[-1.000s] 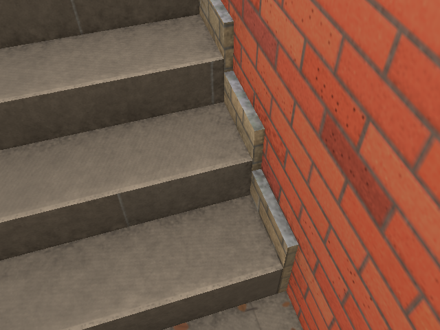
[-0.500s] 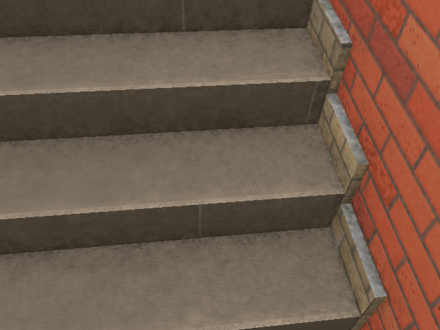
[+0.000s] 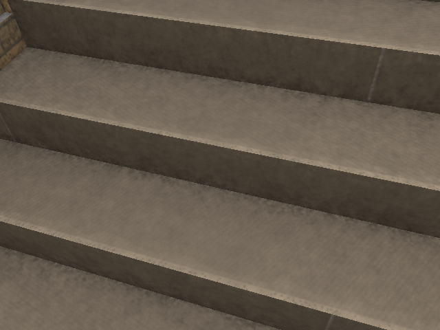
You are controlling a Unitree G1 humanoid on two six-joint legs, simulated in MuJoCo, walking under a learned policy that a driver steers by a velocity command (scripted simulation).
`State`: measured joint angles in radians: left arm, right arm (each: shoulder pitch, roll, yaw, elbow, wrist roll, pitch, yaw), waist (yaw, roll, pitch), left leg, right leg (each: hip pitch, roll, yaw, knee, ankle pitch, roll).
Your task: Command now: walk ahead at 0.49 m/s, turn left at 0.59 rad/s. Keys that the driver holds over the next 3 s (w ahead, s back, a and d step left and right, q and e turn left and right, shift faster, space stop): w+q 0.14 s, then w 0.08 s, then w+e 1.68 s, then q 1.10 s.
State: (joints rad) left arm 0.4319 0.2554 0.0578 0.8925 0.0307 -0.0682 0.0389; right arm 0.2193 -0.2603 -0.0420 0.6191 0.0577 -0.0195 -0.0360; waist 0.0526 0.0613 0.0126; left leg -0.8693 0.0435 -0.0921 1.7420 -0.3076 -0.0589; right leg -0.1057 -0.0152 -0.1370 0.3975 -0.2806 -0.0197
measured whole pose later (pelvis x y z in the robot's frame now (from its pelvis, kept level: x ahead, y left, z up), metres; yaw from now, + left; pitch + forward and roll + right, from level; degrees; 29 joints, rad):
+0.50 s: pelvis +0.30 +0.17 +0.14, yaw +4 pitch +0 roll -1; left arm 0.14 0.26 0.03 0.74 -0.05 -0.07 -0.04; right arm 0.40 -0.20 -0.02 0.95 -0.02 -0.06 0.03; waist 0.00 -0.05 -0.04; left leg -0.39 0.05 0.17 0.72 -0.32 0.06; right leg -0.84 0.05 0.12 2.02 -0.11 -0.15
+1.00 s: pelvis +0.56 +0.18 +0.28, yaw -10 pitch +2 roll -1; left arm 0.31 0.25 0.01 0.89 0.03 -0.02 -0.04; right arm 0.21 -0.22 0.02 0.78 -0.03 -0.12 0.06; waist -0.02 -0.01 -0.15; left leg -0.72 0.01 -0.11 1.90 -0.09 0.14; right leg -0.51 0.15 -0.10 0.90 -0.43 -0.16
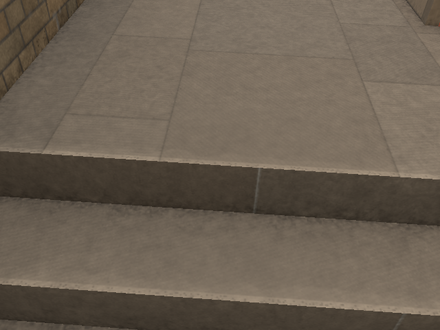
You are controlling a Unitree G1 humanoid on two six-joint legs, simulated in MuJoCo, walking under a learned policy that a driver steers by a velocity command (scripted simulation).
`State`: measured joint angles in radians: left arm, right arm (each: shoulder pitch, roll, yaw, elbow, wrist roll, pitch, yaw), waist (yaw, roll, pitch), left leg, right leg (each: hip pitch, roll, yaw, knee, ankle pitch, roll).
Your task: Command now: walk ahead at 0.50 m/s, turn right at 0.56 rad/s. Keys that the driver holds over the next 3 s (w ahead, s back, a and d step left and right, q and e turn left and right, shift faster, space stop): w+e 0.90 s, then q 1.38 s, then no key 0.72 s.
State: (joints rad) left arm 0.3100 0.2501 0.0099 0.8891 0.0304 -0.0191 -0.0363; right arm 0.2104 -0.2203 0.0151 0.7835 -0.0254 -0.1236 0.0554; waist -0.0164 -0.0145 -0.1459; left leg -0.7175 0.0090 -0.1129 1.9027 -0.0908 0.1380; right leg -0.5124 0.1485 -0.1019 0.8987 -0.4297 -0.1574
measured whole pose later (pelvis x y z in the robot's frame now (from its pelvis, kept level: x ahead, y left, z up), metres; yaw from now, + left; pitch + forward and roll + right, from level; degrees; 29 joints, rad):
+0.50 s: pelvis +0.28 +0.06 +0.17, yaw -20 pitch +2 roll +2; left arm 0.19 0.26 0.03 0.77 -0.01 -0.03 -0.06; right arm 0.25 -0.24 -0.04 0.89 -0.04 -0.06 -0.04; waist -0.01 -0.02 -0.09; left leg -0.56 0.08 0.20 0.94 -0.41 0.03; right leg -0.80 0.07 0.11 1.93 -0.14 -0.14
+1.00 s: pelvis +0.51 -0.13 +0.27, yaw -36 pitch +2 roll -2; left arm 0.00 0.20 -0.01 0.61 0.01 0.01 -0.02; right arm 0.45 -0.19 -0.01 1.00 0.03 -0.10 0.01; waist -0.03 -0.01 0.04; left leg -0.21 0.12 -0.04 1.25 -0.14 -0.01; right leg -0.86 -0.04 -0.18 1.23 -0.40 -0.12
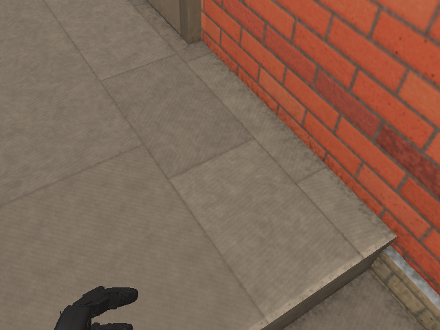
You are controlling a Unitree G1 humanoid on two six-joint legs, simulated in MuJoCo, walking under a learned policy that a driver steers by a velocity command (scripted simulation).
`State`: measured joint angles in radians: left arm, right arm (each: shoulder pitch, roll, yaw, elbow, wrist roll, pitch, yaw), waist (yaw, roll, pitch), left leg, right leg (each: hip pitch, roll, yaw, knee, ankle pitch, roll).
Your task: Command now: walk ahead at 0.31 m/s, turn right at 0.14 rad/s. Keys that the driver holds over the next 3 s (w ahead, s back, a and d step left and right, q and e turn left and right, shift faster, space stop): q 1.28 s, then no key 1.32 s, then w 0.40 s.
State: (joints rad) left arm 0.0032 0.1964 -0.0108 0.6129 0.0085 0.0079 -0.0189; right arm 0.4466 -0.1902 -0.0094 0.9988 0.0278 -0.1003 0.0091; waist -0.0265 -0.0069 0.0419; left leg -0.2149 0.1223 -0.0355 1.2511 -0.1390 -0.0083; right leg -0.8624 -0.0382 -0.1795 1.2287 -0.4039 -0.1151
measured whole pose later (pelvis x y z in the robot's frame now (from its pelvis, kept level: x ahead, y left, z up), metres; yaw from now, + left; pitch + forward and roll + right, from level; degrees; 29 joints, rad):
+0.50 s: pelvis +0.21 +0.06 +0.13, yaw +12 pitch +2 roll +1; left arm 0.35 0.22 0.02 0.91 -0.01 0.02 0.03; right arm 0.05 -0.10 0.07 0.61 -0.01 0.02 0.03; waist 0.01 -0.01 -0.04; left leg -0.92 0.03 0.14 1.41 -0.56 0.11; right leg -0.05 -0.16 -0.30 0.37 -0.24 0.04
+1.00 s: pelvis +0.30 +0.10 +0.28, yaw +31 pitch +2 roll -3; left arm 0.19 0.20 0.00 0.62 -0.01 0.00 0.08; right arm 0.21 -0.18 0.00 0.53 -0.02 0.05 -0.07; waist -0.02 -0.03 -0.03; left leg -0.38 -0.17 -0.19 0.62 -0.25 0.10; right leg -0.81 0.01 0.10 1.32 -0.18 0.10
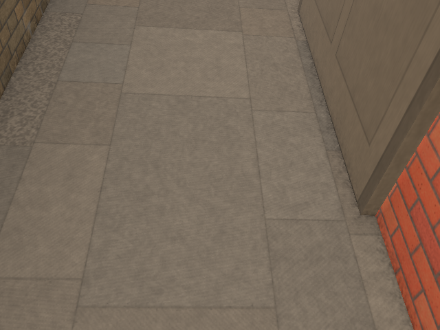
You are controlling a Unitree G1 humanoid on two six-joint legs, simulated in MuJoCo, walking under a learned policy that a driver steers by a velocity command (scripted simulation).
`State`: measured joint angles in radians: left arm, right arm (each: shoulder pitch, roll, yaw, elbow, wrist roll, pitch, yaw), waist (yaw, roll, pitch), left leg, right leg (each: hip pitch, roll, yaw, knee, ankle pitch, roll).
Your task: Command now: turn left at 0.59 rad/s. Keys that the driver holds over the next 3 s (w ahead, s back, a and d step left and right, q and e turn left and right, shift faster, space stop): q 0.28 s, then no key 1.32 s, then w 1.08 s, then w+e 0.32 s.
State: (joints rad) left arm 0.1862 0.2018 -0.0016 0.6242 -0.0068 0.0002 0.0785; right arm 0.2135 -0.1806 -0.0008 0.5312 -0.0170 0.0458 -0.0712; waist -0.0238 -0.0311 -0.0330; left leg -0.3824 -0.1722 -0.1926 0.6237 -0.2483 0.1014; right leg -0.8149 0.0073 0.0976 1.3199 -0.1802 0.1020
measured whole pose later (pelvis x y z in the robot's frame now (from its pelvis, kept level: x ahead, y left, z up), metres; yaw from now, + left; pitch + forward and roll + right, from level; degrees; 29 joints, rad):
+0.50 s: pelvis +0.08 -0.09 +0.01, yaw +15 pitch +1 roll +1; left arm 0.21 0.18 0.02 0.61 0.02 -0.01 0.04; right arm 0.20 -0.26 -0.05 0.64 0.03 0.05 -0.03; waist 0.03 0.07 0.01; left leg -0.48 0.00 -0.08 1.01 -0.42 -0.09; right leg -0.28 0.00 -0.04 0.48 -0.22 -0.04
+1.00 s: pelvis +0.11 -0.05 +0.01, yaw +15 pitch -1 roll -1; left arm 0.28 0.22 0.01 0.73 0.02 -0.03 0.00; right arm 0.18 -0.18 -0.02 0.70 0.01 0.00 -0.01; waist 0.02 0.00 0.01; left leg -0.20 0.01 -0.01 0.50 -0.29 0.02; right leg -0.15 -0.02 -0.04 0.42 -0.25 0.02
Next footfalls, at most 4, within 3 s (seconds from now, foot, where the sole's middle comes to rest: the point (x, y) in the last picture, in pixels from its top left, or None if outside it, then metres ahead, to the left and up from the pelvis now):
0.28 right None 0.17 -0.18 -0.76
0.68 left None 0.11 0.06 -0.76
1.94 right None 0.27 -0.21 -0.76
2.44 left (165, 307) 0.58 0.12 -0.76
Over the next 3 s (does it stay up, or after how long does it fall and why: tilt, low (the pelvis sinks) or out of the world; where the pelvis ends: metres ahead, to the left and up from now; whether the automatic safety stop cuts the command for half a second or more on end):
stays up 0.76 0.04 -0.01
